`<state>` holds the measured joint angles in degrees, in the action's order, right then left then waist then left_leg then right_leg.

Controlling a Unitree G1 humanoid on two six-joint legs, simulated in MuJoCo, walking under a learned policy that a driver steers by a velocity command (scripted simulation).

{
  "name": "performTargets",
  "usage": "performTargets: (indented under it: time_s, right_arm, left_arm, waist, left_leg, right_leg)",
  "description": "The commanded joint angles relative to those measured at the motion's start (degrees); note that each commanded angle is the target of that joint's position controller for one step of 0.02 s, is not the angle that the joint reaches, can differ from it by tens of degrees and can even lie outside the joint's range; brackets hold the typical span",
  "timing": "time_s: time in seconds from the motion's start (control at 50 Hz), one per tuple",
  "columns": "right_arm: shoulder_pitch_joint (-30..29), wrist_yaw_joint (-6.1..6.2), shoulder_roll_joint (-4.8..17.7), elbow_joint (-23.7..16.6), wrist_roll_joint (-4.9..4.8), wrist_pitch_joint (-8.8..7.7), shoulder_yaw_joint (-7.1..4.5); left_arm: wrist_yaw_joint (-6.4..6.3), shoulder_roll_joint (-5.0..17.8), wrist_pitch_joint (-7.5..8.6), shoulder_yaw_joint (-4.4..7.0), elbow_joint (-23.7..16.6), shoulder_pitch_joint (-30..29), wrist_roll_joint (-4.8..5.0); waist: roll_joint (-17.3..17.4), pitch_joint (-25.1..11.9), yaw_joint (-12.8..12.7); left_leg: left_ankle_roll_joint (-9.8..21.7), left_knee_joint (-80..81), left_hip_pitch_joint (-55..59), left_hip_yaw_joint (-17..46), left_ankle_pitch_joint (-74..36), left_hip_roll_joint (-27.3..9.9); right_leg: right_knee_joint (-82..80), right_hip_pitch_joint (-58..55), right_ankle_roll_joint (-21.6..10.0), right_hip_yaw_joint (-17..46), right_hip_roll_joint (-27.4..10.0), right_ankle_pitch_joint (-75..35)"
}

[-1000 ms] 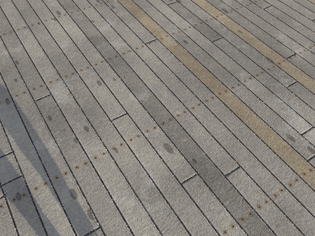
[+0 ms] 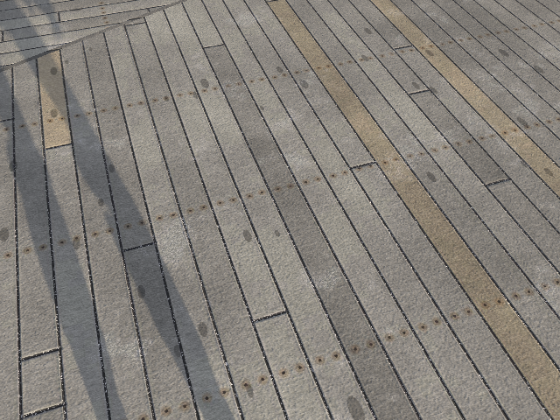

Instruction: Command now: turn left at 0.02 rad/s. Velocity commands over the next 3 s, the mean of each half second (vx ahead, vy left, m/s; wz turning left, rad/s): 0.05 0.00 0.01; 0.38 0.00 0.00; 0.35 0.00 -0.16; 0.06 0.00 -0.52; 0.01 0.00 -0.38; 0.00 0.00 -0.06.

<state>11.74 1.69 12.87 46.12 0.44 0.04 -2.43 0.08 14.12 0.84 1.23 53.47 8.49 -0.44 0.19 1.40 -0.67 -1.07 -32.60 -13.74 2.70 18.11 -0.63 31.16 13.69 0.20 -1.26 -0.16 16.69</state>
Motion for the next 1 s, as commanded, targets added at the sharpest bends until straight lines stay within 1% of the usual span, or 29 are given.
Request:
performTargets:
  time_s: [0.02, 0.18, 0.36, 0.38, 0.42, 0.44, 0.46, 0.48, 0.52, 0.54, 0.56, 0.58, 0.6, 0.62, 0.64, 0.66, 0.68, 0.7, 0.72, 0.74, 0.76, 0.8, 0.82, 0.86, 0.9, 0.94, 0.96, 0.98, 1.0]
  right_arm:
    - [0.2, 0.18, 7.0, -2.2, -0.07, -0.64, -1.73]
    - [0.1, 0.38, 6.6, 1.3, -0.11, -0.58, -1.64]
    - [0.1, 0.70, 6.3, 5.8, -0.13, -0.46, -1.37]
    - [1.4, 0.72, 5.7, 6.9, -0.16, -0.38, -1.24]
    - [1.8, 0.83, 6.6, 7.7, -0.79, -0.24, -1.61]
    - [1.5, 0.92, 6.6, 7.5, -0.93, -0.53, -1.60]
    - [1.3, 0.91, 6.3, 7.3, -1.17, -1.19, -1.51]
    - [1.1, 0.73, 5.6, 7.3, -1.44, -2.10, -1.38]
    - [-0.1, 0.00, 4.1, 6.8, -1.69, -3.94, -1.18]
    - [-0.4, -0.42, 3.2, 6.6, -1.93, -4.62, -1.05]
    - [-0.4, -0.77, 3.1, 6.7, -2.04, -5.05, -1.06]
    - [1.0, -1.03, 3.0, 7.3, -2.05, -5.32, -1.12]
    - [5.1, -1.20, 2.5, 8.9, -2.21, -5.48, -1.09]
    - [11.0, -1.15, 4.1, 11.3, -2.20, -5.59, -1.65]
    - [17.8, -1.01, 8.8, 13.9, -2.32, -5.85, -3.05]
    - [22.5, -1.61, 14.0, 14.7, -2.05, -6.24, -4.36]
    - [21.8, -1.84, 9.8, 14.2, -0.79, -6.82, -3.02]
    - [19.9, -2.01, 7.4, 13.6, -0.41, -7.18, -2.26]
    - [18.2, -2.22, 7.1, 12.9, -0.57, -7.19, -1.97]
    - [17.2, -2.32, 5.6, 12.6, -0.75, -6.70, -1.24]
    - [17.0, -2.17, 5.6, 12.8, -0.77, -6.24, -0.94]
    - [16.4, -1.57, 3.9, 12.5, -0.64, -5.22, -0.25]
    - [15.3, -1.05, 4.5, 12.0, -0.42, -4.93, -0.23]
    - [14.8, -0.34, 7.3, 11.4, -0.45, -4.96, -0.62]
    - [16.8, -0.11, 9.3, 12.3, -1.00, -5.40, -1.25]
    - [16.7, -0.13, 9.2, 12.9, -1.72, -5.58, -1.55]
    - [16.1, -0.17, 9.3, 12.9, -1.71, -5.43, -1.71]
    - [15.4, -0.21, 9.8, 12.8, -1.52, -5.13, -1.96]
    - [14.7, -0.21, 10.2, 12.7, -1.22, -4.62, -2.14]
  left_arm:
    - [-0.44, 5.9, 0.12, 1.22, -1.5, -0.5, 0.16]
    - [-1.17, 6.2, -0.58, 1.33, 1.3, -0.9, 0.26]
    - [-1.60, 5.8, -0.81, 1.26, 4.1, -0.4, 0.25]
    - [-1.63, 5.3, -0.88, 1.14, 5.0, 0.8, 0.26]
    - [-1.82, 6.6, -1.09, 1.69, 5.4, 1.4, 1.04]
    - [-1.94, 7.0, -0.88, 1.80, 5.1, 1.5, 1.24]
    - [-1.94, 7.1, -0.30, 1.84, 5.0, 2.2, 1.45]
    - [-1.83, 7.5, 0.49, 1.99, 5.2, 3.7, 1.70]
    - [-1.47, 9.2, 1.91, 2.68, 6.0, 7.3, 1.94]
    - [-1.29, 10.2, 2.32, 3.04, 6.2, 8.2, 1.97]
    - [-1.14, 10.3, 2.57, 3.13, 5.9, 7.9, 2.01]
    - [-0.97, 10.0, 2.67, 3.03, 5.1, 6.3, 2.07]
    - [-0.76, 9.6, 2.66, 2.86, 3.7, 2.7, 2.28]
    - [-0.57, 7.8, 2.70, 2.35, 1.8, -2.0, 2.46]
    - [-0.43, 4.1, 3.50, 1.43, -0.5, -5.5, 2.41]
    - [-0.51, 4.1, 4.89, 1.42, -2.5, -6.2, 2.10]
    - [-0.32, 6.4, 5.67, 2.08, -2.4, -6.3, 2.34]
    - [0.24, 5.9, 6.11, 2.00, -1.7, -3.8, 2.99]
    - [0.59, 5.2, 6.27, 1.90, -1.2, -2.9, 3.14]
    - [0.84, 5.2, 6.19, 2.11, -1.4, -3.8, 2.58]
    - [1.19, 4.2, 6.11, 2.02, -2.0, -4.5, 2.40]
    - [2.03, 2.8, 5.71, 1.62, -2.8, -6.3, 1.99]
    - [2.16, 1.9, 5.46, 1.30, -3.7, -8.5, 1.84]
    - [2.37, 0.4, 5.09, 0.45, -5.9, -13.5, 1.63]
    - [2.35, 1.8, 4.58, 0.54, -7.2, -15.4, 1.97]
    - [2.34, 3.9, 4.35, 1.02, -8.1, -15.8, 2.27]
    - [2.37, 5.1, 4.44, 1.52, -8.2, -14.8, 2.20]
    - [2.36, 6.4, 4.53, 2.21, -7.8, -12.3, 2.08]
    - [2.19, 7.8, 4.46, 3.19, -6.4, -6.9, 2.03]
  waist:
    - [0.3, -3.9, -0.1]
    - [0.1, -2.8, -0.1]
    - [0.2, -1.2, -0.1]
    - [0.1, -2.3, 0.0]
    - [-0.8, 0.9, 0.0]
    - [-1.4, 3.7, -0.1]
    - [-2.0, 5.9, -0.4]
    - [-3.0, 7.0, -0.8]
    - [-6.7, 6.4, -1.6]
    - [-9.3, 5.8, -1.3]
    - [-9.6, 5.9, -0.8]
    - [-9.1, 5.9, 0.6]
    - [-9.1, 5.8, 3.3]
    - [-5.8, 5.6, 6.2]
    - [6.1, 5.1, 7.8]
    - [17.6, 3.3, 8.9]
    - [11.7, 3.3, 7.7]
    - [7.7, 2.8, 5.6]
    - [5.3, 2.3, 4.5]
    - [2.6, 2.6, 3.9]
    - [5.0, 3.1, 3.5]
    - [4.9, 4.0, 3.3]
    - [4.4, 4.6, 3.3]
    - [4.9, 5.8, 4.1]
    - [6.6, 6.1, 4.0]
    - [6.8, 6.9, 2.8]
    - [6.7, 6.0, 1.6]
    - [7.2, 3.6, -0.1]
    - [7.6, -0.4, -3.1]
  left_leg:
    - [2.4, 3.9, 2.4, 2.3, -20.2, -2.5]
    - [2.1, 5.0, 2.6, 1.3, -18.6, -1.8]
    - [1.7, 6.7, 2.4, 0.4, -14.4, -1.1]
    - [1.8, 7.1, 2.8, -0.3, -8.5, -0.5]
    - [3.2, 6.0, -1.3, -1.4, 11.9, 1.2]
    - [3.9, 5.9, -4.5, -1.0, 18.4, 1.1]
    - [4.5, 5.4, -7.0, -0.6, 20.6, 0.7]
    - [4.7, 3.8, -9.1, -0.5, 19.6, 0.4]
    - [4.6, -2.3, -12.5, -2.5, 12.9, 1.0]
    - [4.7, -5.7, -12.6, -4.2, 8.8, 1.4]
    - [5.5, -6.3, -10.7, -4.1, 7.3, 1.0]
    - [6.6, -4.3, -6.6, -4.0, 7.2, 0.9]
    - [7.6, 1.3, 0.5, -4.0, 6.6, 0.9]
    - [8.6, 7.2, 8.6, -0.5, 5.3, -0.7]
    - [11.8, 13.9, 15.8, 13.2, 9.9, -7.4]
    - [17.4, 20.3, 24.5, 31.9, 3.0, -18.4]
    - [18.4, 19.1, 27.1, 34.2, -4.5, -20.5]
    - [17.0, 17.5, 28.6, 29.6, -9.6, -19.5]
    - [15.6, 17.6, 29.1, 24.9, -13.4, -18.4]
    - [13.8, 18.9, 28.7, 20.0, -18.6, -16.9]
    - [13.3, 20.0, 25.4, 16.6, -22.4, -16.6]
    - [12.0, 22.5, 20.8, 10.0, -23.0, -13.3]
    - [11.4, 23.8, 16.9, 7.2, -21.8, -11.4]
    - [10.7, 26.2, 9.0, 3.1, -20.3, -9.3]
    - [10.9, 28.5, 7.3, 2.9, -18.3, -10.8]
    - [10.1, 27.8, 10.8, 2.4, -20.8, -12.7]
    - [9.4, 25.6, 13.4, 1.9, -26.7, -13.5]
    - [8.6, 21.4, 15.7, 0.9, -37.0, -13.8]
    - [7.6, 14.4, 16.5, -0.6, -47.3, -13.1]
  right_leg:
    - [-3.5, -1.7, -1.3, 2.1, -2.4, -14.3]
    - [-4.2, -2.4, -1.2, 2.2, -2.4, -13.4]
    - [-5.7, -2.0, -1.1, 2.2, -2.2, -10.2]
    - [-6.2, -2.4, -1.3, 1.6, -1.6, -4.2]
    - [-6.3, 0.9, -3.1, 2.0, -0.9, 15.7]
    - [-7.4, 3.1, -4.2, 3.9, -1.9, 22.8]
    - [-8.6, 4.1, -5.4, 6.3, -3.4, 26.5]
    - [-9.7, 3.4, -6.7, 9.4, -5.3, 27.9]
    - [-13.8, -0.4, -10.2, 18.6, -11.2, 29.6]
    - [-16.7, -1.4, -12.2, 24.0, -14.7, 30.1]
    - [-18.3, 0.3, -13.2, 26.6, -16.5, 29.2]
    - [-18.1, 3.2, -12.7, 25.5, -16.1, 27.2]
    - [-16.1, 7.8, -11.0, 21.6, -14.0, 24.1]
    - [-10.5, 13.5, -7.9, 14.6, -9.7, 17.9]
    - [5.5, 21.7, -3.0, 2.4, -1.5, 9.0]
    - [21.3, 31.5, -1.0, -1.6, 2.2, 9.4]
    - [32.1, 38.2, -2.0, 3.2, 0.4, 15.4]
    - [37.3, 41.0, -3.4, 4.9, -1.6, 12.4]
    - [38.7, 42.8, -4.3, 4.4, -3.3, 8.4]
    - [37.9, 43.5, -4.8, 3.7, -4.7, 4.5]
    - [34.9, 40.8, -4.4, 3.2, -6.1, 2.3]
    - [27.1, 36.4, -2.7, 0.9, -6.0, -2.4]
    - [21.7, 32.9, -1.8, -0.5, -5.0, -5.5]
    - [10.1, 23.8, -0.9, -2.7, -2.6, -12.4]
    - [5.1, 17.8, -1.2, -2.9, -1.5, -15.8]
    - [1.4, 17.0, -2.8, -1.4, -1.6, -16.8]
    - [0.3, 15.6, -3.8, -1.3, -1.3, -16.2]
    - [0.3, 12.2, -4.9, -1.8, -0.2, -15.1]
    - [0.9, 5.3, -6.1, -2.8, 1.4, -13.5]
